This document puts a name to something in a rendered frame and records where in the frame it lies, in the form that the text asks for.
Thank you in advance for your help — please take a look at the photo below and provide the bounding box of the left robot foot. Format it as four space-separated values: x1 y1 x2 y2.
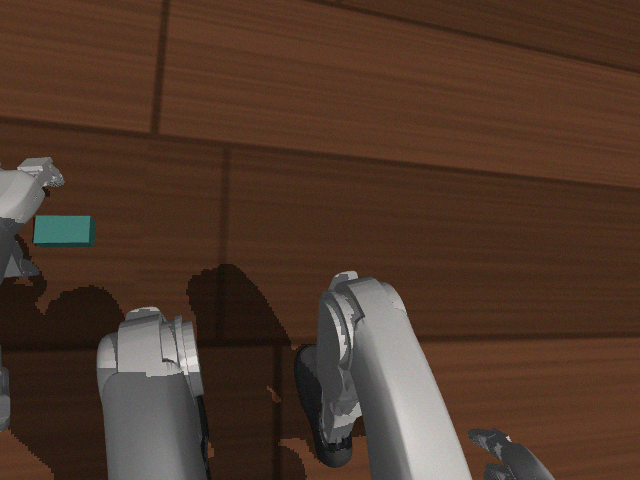
196 395 212 480

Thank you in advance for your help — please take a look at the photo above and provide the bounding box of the left robot hand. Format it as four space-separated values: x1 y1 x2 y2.
0 157 64 278

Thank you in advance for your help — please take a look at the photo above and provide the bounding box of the right robot foot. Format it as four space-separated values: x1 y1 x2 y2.
294 344 353 468

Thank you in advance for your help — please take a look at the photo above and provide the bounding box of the small box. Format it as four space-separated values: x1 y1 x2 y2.
33 215 96 248

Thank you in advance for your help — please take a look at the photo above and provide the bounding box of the right robot hand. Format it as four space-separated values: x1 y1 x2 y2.
468 428 555 480

